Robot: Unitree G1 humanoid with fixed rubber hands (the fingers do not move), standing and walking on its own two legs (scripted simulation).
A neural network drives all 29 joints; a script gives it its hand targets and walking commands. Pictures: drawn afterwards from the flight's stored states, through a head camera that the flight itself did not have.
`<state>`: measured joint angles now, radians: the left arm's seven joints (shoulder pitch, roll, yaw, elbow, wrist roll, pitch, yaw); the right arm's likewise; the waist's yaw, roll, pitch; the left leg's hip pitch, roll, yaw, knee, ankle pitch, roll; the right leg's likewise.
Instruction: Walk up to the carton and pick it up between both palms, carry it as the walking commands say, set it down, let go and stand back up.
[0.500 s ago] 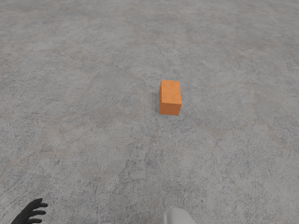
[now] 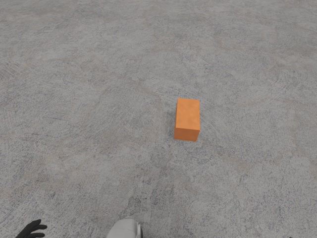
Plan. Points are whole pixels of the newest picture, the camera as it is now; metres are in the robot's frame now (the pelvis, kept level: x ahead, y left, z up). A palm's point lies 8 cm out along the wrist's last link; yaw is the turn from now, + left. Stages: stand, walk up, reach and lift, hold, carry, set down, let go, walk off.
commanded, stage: walk up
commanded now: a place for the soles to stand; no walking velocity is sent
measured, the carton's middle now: (186, 119) +0.98 -0.14 -0.69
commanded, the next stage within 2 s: none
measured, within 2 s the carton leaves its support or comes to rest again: neither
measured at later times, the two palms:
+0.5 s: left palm (93, 159) +0.31 +0.23 -0.07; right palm out of the picture +0.23 -0.48 -0.08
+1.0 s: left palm (133, 124) +0.47 +0.14 -0.09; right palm out of the picture +0.39 -0.58 -0.07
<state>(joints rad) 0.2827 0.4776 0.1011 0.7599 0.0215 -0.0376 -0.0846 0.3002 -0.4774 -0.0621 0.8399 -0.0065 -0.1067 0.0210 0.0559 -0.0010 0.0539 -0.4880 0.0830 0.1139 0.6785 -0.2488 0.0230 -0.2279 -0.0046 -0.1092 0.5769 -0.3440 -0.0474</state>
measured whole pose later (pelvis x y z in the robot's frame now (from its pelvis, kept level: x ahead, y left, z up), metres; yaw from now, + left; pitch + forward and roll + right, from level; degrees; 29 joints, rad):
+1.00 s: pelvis +0.35 -0.21 -0.02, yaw +1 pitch -1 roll +0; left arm 0.21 0.49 0.11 0.78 0.03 -0.03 -0.08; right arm 0.38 -0.56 -0.09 0.81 -0.03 -0.09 -0.01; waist -0.04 -0.03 0.04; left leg -0.36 0.15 0.03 0.81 -0.43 0.02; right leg -0.47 -0.07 -0.04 0.73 -0.25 0.00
